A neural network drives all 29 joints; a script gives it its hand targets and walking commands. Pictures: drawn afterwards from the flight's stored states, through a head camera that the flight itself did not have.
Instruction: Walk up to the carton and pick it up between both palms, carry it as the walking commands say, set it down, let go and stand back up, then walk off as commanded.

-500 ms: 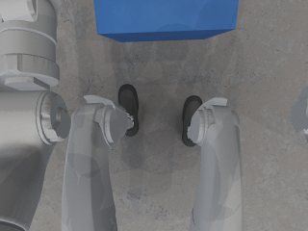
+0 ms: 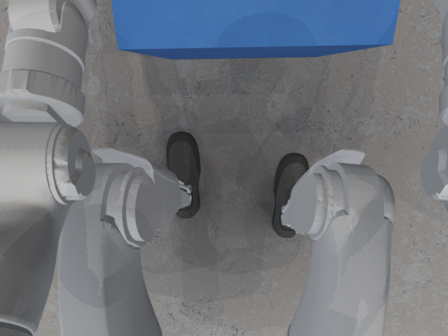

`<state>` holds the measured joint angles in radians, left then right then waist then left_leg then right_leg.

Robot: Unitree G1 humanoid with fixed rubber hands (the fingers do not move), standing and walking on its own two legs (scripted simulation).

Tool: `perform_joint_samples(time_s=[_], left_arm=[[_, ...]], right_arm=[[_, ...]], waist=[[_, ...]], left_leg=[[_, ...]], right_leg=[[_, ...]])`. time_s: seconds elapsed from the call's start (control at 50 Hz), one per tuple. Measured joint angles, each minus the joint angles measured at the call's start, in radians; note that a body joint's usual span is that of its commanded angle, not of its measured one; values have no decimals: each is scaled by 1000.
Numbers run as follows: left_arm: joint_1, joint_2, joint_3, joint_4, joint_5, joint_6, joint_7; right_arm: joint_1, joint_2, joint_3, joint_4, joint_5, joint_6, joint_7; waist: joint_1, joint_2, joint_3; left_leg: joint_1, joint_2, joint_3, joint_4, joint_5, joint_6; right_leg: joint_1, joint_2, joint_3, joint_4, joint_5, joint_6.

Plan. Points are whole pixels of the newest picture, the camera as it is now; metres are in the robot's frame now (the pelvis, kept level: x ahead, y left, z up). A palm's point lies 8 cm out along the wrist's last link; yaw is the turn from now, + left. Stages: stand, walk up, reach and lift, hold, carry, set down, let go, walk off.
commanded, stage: reach and lift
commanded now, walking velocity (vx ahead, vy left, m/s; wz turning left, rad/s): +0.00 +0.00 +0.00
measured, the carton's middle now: out of the picture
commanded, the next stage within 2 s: none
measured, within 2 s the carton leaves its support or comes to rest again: leaves its support in 1.88 s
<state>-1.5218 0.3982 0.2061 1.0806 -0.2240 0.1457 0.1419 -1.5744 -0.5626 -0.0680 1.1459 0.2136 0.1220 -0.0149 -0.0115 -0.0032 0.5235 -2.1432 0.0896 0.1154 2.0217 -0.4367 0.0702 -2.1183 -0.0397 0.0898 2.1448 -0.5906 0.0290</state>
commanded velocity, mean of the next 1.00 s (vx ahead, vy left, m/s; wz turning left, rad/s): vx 0.00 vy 0.00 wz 0.00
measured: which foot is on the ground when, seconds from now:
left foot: down 0.00-1.00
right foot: down 0.00-1.00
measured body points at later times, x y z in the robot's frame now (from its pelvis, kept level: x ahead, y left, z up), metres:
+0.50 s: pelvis +0.00 +0.00 -0.02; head +0.39 -0.03 +0.20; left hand +0.58 +0.18 -0.21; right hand +0.57 -0.25 -0.21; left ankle +0.16 +0.10 -0.36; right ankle +0.11 -0.14 -0.36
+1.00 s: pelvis +0.00 +0.00 -0.02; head +0.39 -0.02 +0.20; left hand +0.58 +0.17 -0.21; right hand +0.58 -0.22 -0.21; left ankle +0.16 +0.10 -0.36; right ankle +0.11 -0.14 -0.36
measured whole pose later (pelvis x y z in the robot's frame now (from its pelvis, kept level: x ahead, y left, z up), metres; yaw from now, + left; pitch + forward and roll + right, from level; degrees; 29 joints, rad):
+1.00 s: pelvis +0.00 +0.00 -0.02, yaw +0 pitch +33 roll +4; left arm -1.58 0.41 0.02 1.17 -0.38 0.08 0.13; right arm -1.59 -0.51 0.05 1.17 0.29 0.07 -0.05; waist -0.01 -0.01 0.52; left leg -2.21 0.09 0.11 2.08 -0.44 0.07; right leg -2.18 -0.04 0.09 2.21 -0.60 0.03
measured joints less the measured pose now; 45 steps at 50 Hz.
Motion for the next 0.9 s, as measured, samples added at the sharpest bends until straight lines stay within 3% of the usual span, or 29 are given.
perform_joint_samples(time_s=[0.12, 0.26, 0.9], left_arm=[[-29, 10, -32, 75, -48, -31, -8], [-36, 13, -65, 77, -98, -50, -2], [-53, 17, -161, 89, -137, -63, -2]], right_arm=[[0, 0, 30, 24, 18, -25, -8], [1, 0, 57, 25, 41, -37, -23], [-11, 53, 102, 25, 74, -48, -30]], waist=[[0, 19, 0], [0, 23, 1], [-1, -6, 0]], left_leg=[[-55, 0, -2, 39, 0, 0], [-69, 0, -5, 61, 0, 1], [-70, -2, -7, 63, 0, 1]], right_leg=[[-53, 0, 1, 43, -5, 0], [-67, 0, 1, 66, -8, 0], [-67, 0, -1, 67, -8, -1]])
